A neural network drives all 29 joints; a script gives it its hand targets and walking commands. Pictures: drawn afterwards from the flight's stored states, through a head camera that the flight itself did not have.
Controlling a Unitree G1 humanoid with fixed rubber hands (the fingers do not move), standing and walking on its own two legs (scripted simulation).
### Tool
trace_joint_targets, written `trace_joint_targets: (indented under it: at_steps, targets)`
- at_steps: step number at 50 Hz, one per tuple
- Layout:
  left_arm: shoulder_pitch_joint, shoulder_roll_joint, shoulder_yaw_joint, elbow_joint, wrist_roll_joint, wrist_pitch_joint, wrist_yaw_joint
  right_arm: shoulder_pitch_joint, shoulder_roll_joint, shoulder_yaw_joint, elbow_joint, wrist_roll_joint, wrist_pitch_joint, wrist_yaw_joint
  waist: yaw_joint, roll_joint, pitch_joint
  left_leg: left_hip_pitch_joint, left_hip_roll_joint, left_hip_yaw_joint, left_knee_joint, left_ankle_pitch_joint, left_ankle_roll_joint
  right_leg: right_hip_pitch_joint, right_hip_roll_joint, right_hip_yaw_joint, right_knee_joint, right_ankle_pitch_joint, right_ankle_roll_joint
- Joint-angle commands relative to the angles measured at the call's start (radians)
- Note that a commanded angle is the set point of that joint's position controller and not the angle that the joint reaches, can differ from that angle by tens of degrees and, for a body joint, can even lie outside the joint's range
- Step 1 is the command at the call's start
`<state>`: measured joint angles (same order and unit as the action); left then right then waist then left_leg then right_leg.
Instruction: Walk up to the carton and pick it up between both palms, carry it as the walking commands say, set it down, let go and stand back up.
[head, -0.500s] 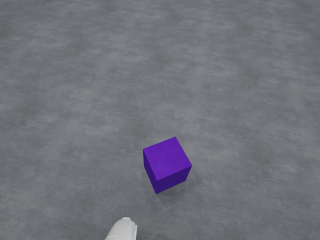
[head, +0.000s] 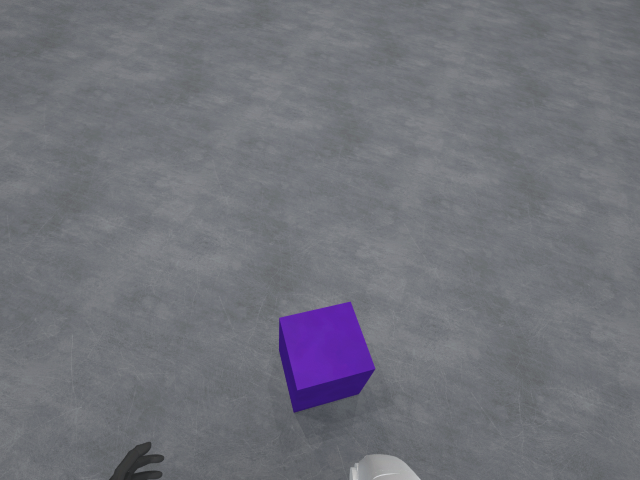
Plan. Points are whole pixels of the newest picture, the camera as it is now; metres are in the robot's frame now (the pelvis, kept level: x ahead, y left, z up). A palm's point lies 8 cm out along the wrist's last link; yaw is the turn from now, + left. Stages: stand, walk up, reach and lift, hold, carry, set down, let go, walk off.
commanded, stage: walk up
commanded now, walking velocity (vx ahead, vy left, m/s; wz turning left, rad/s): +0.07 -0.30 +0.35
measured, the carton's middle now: (321, 358) +0.48 -0.11 -0.65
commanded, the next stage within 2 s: none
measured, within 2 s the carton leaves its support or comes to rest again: neither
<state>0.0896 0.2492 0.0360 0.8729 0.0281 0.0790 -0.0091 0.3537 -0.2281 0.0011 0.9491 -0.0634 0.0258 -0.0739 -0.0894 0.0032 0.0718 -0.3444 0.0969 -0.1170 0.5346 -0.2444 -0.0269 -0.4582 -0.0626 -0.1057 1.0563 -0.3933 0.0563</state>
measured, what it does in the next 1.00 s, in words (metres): steps to the right: right foot, then left foot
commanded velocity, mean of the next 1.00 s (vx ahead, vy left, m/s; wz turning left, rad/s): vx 0.02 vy -0.13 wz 0.22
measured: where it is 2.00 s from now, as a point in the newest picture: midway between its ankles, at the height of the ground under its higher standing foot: outside the picture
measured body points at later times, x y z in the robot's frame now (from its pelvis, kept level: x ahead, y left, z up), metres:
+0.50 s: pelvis +0.04 -0.13 -0.01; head +0.08 -0.12 +0.43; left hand +0.10 +0.12 -0.16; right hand +0.14 -0.38 -0.15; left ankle +0.02 -0.01 -0.72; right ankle +0.01 -0.19 -0.74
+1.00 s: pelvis +0.04 -0.19 -0.01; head +0.06 -0.21 +0.44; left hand +0.03 +0.08 -0.13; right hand +0.16 -0.41 -0.16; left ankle -0.01 -0.03 -0.67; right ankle +0.01 -0.29 -0.74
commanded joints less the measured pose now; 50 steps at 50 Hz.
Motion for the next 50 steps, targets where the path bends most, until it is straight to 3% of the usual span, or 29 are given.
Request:
trace_joint_targets:
  at_steps: [1, 3, 4, 5, 6, 7, 8, 11, 13, 16, 18, 21, 23, 25, 26, 27, 28, 31, 34, 36, 37, 38, 39, 40, 41, 43, 45, 48, 50]
  targets:
    - [-0.056, 0.028, 0.032, -0.130, 0.004, -0.003, -0.025, 0.135, -0.268, -0.118, -0.009, 0.000, -0.011, -0.010, -0.017, 0.292, -0.078, 0.131, 0.165, -0.233, -0.230, 0.499, 0.142, 0.029, 0.045, 0.059, -0.283, -0.009, 0.028]
    - [-0.004, 0.033, 0.030, -0.129, -0.005, -0.015, -0.025, 0.135, -0.278, -0.125, -0.017, 0.018, -0.009, -0.010, 0.007, 0.303, -0.137, 0.079, 0.156, -0.171, -0.183, 0.582, 0.094, 0.219, 0.042, 0.076, -0.505, 0.056, 0.010]
    - [0.117, 0.040, 0.042, -0.083, -0.008, -0.017, -0.022, 0.093, -0.263, -0.120, -0.024, 0.030, -0.004, -0.008, 0.069, 0.238, -0.161, -0.020, 0.133, -0.147, -0.132, 0.458, 0.060, 0.401, 0.042, 0.076, -0.650, 0.131, -0.002]
    - [0.193, 0.086, 0.054, -0.049, -0.005, -0.018, -0.015, 0.065, -0.220, -0.112, -0.033, 0.025, -0.007, -0.002, 0.111, 0.148, -0.199, -0.149, 0.060, -0.091, -0.025, 0.225, 0.038, 0.575, -0.011, 0.078, -0.741, 0.135, -0.019]
    - [0.283, 0.160, 0.071, -0.032, 0.007, -0.020, -0.013, 0.067, -0.124, -0.085, -0.048, 0.007, -0.002, -0.005, 0.154, -0.180, -0.228, -0.319, -0.072, 0.024, 0.197, -0.263, 0.021, 0.672, -0.213, 0.225, -0.812, 0.186, -0.040]
    - [0.266, 0.196, 0.058, -0.043, 0.012, -0.028, -0.011, 0.060, -0.091, -0.071, -0.065, 0.001, 0.010, -0.010, 0.129, -0.272, -0.207, -0.357, -0.116, 0.090, 0.383, -0.407, 0.014, 0.587, -0.305, 0.223, -0.757, 0.309, -0.057]
    - [0.201, 0.196, 0.048, -0.068, 0.013, -0.016, -0.005, -0.023, -0.096, -0.075, -0.083, 0.018, 0.025, -0.012, 0.152, -0.306, -0.156, -0.359, -0.052, 0.115, 0.524, -0.364, 0.007, 0.441, -0.336, 0.202, -0.796, 0.152, -0.145]
    - [0.079, 0.106, 0.041, -0.081, 0.007, -0.023, 0.007, 0.029, -0.124, -0.089, -0.043, 0.015, 0.021, 0.013, 0.061, -0.179, -0.111, -0.335, -0.067, 0.132, 0.680, -0.210, -0.021, 0.429, -0.218, 0.078, -0.752, 0.349, -0.159]
    - [0.078, 0.105, 0.035, -0.081, 0.001, -0.038, 0.022, 0.034, -0.120, -0.093, -0.046, 0.021, 0.026, 0.022, 0.045, -0.154, -0.109, -0.283, -0.074, 0.145, 0.737, -0.204, -0.021, 0.387, -0.233, 0.040, -0.715, 0.532, -0.186]
    - [0.120, 0.090, 0.038, -0.069, 0.010, -0.044, 0.037, -0.029, -0.096, -0.075, -0.076, 0.039, 0.032, 0.037, 0.075, -0.215, -0.094, -0.326, -0.062, 0.163, 0.694, -0.188, -0.028, 0.444, -0.242, 0.024, -0.685, 0.637, -0.210]
    - [0.181, 0.086, 0.041, -0.051, 0.014, -0.046, 0.045, -0.069, -0.074, -0.063, -0.073, 0.038, 0.023, 0.037, 0.103, -0.168, -0.117, -0.319, -0.049, 0.185, 0.607, -0.222, -0.019, 0.493, -0.251, 0.029, -0.659, 0.725, -0.232]
    - [0.177, 0.078, 0.040, -0.030, 0.027, -0.038, 0.048, -0.120, -0.038, -0.037, -0.099, 0.053, 0.001, 0.035, 0.100, -0.218, -0.158, -0.200, -0.078, 0.205, 0.323, -0.251, 0.003, 0.487, -0.217, -0.033, -0.573, 0.870, -0.231]
    - [0.185, 0.071, 0.035, -0.003, 0.019, -0.035, 0.050, -0.105, -0.028, -0.033, -0.087, 0.044, -0.008, 0.031, 0.089, -0.137, -0.159, -0.116, -0.092, 0.230, 0.199, -0.175, 0.026, 0.460, -0.225, -0.030, -0.524, 0.932, -0.219]
    - [0.171, 0.108, 0.042, -0.001, 0.000, -0.038, 0.046, -0.050, -0.054, -0.038, -0.072, 0.041, -0.014, 0.032, 0.039, -0.118, -0.198, 0.057, -0.082, 0.214, -0.044, 0.109, 0.040, 0.407, -0.184, -0.092, -0.418, 0.861, -0.159]
    - [0.135, 0.099, 0.042, -0.014, -0.002, -0.043, 0.043, 0.036, -0.102, -0.057, -0.047, 0.036, -0.020, 0.028, -0.013, -0.020, -0.209, 0.223, -0.005, 0.107, -0.084, 0.416, 0.078, 0.277, -0.134, -0.115, -0.319, 0.692, -0.113]
    - [0.143, 0.068, 0.048, -0.043, -0.006, -0.042, 0.039, 0.059, -0.204, -0.087, -0.051, 0.023, -0.023, 0.029, -0.015, 0.159, -0.219, 0.379, 0.189, -0.160, -0.077, 0.772, 0.167, 0.018, -0.046, -0.115, -0.200, 0.320, -0.057]
    - [0.134, 0.046, 0.036, -0.063, -0.017, -0.027, 0.039, 0.090, -0.219, -0.093, -0.044, 0.032, -0.021, 0.024, -0.020, 0.308, -0.222, 0.346, 0.302, -0.284, -0.079, 0.990, 0.294, -0.054, 0.015, 0.006, -0.106, -0.228, -0.039]
    - [0.063, 0.059, 0.029, -0.068, -0.001, -0.013, 0.024, -0.026, -0.228, -0.092, -0.045, 0.012, -0.022, 0.008, 0.020, 0.141, -0.097, 0.148, 0.285, -0.303, -0.172, 0.635, 0.267, -0.040, -0.011, 0.116, -0.007, -0.179, -0.020]
    - [0.081, 0.050, 0.031, -0.084, -0.028, -0.030, 0.022, -0.176, -0.170, -0.068, -0.069, 0.011, -0.016, 0.028, 0.079, 0.271, -0.044, -0.010, 0.089, -0.145, -0.190, 0.480, 0.194, 0.109, 0.039, 0.058, -0.228, -0.141, -0.023]
    - [0.118, 0.049, 0.022, -0.074, -0.037, -0.041, 0.032, -0.151, -0.190, -0.077, -0.066, 0.018, -0.013, 0.039, 0.072, 0.280, -0.124, 0.029, 0.033, -0.071, -0.116, 0.556, 0.169, 0.240, 0.093, -0.035, -0.418, -0.053, -0.008]
    - [0.226, 0.051, 0.035, -0.041, -0.037, -0.053, 0.040, -0.126, -0.184, -0.082, -0.052, 0.029, -0.008, 0.042, 0.108, 0.216, -0.167, 0.001, 0.032, -0.079, -0.036, 0.489, 0.141, 0.377, 0.073, -0.039, -0.606, 0.071, 0.000]
    - [0.294, 0.100, 0.044, -0.015, -0.018, -0.061, 0.048, -0.135, -0.175, -0.079, -0.058, 0.035, -0.010, 0.043, 0.140, 0.158, -0.195, -0.152, -0.002, -0.040, 0.064, 0.315, 0.089, 0.563, -0.030, 0.029, -0.664, 0.185, -0.029]
    - [0.354, 0.186, 0.057, -0.005, -0.004, -0.074, 0.046, -0.128, -0.067, -0.045, -0.080, 0.042, -0.005, 0.047, 0.159, -0.198, -0.201, -0.312, -0.127, 0.086, 0.241, -0.204, 0.032, 0.641, -0.324, 0.293, -0.787, 0.388, -0.077]
    - [0.349, 0.201, 0.041, -0.011, 0.002, -0.076, 0.045, -0.165, -0.043, -0.045, -0.094, 0.042, 0.012, 0.050, 0.148, -0.218, -0.147, -0.349, -0.131, 0.113, 0.431, -0.382, 0.014, 0.574, -0.430, 0.315, -0.743, 0.658, -0.126]
    - [0.343, 0.169, 0.037, 0.023, 0.002, -0.070, 0.049, -0.211, -0.069, -0.049, -0.108, 0.038, 0.019, 0.054, 0.148, -0.195, -0.127, -0.331, -0.082, 0.081, 0.482, -0.325, 0.005, 0.484, -0.437, 0.267, -0.729, 0.644, -0.215]
    - [0.206, 0.124, 0.034, -0.013, 0.003, -0.066, 0.044, -0.239, -0.099, -0.054, -0.096, 0.040, 0.023, 0.067, 0.112, -0.205, -0.042, -0.349, -0.067, 0.102, 0.527, -0.224, -0.019, 0.430, -0.335, 0.169, -0.760, 0.520, -0.188]
    - [0.204, 0.100, 0.025, -0.043, -0.006, -0.077, 0.055, -0.150, -0.096, -0.061, -0.057, 0.043, 0.027, 0.080, 0.082, -0.189, -0.062, -0.276, -0.083, 0.116, 0.578, -0.141, -0.024, 0.394, -0.281, 0.088, -0.708, 0.730, -0.162]
    - [0.240, 0.119, 0.024, -0.036, -0.001, -0.081, 0.055, -0.173, -0.100, -0.059, -0.072, 0.049, 0.032, 0.084, 0.097, -0.168, -0.097, -0.278, -0.088, 0.148, 0.567, -0.151, -0.031, 0.452, -0.279, 0.030, -0.656, 0.796, -0.161]
    - [0.275, 0.120, 0.028, -0.023, 0.005, -0.085, 0.059, -0.209, -0.059, -0.048, -0.085, 0.054, 0.032, 0.086, 0.119, -0.231, -0.080, -0.250, -0.077, 0.150, 0.462, -0.144, -0.020, 0.445, -0.281, 0.037, -0.659, 0.764, -0.167]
